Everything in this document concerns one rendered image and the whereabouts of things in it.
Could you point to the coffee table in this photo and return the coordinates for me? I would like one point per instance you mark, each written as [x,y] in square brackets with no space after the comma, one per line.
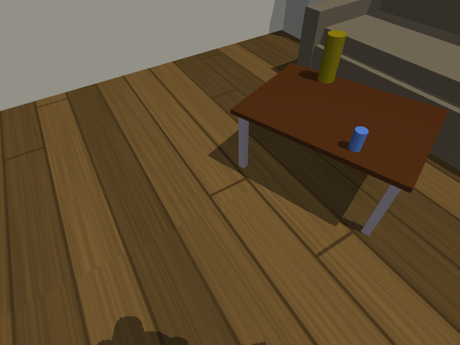
[323,117]

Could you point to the sofa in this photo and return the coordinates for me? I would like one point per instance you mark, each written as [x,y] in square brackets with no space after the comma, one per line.
[410,48]

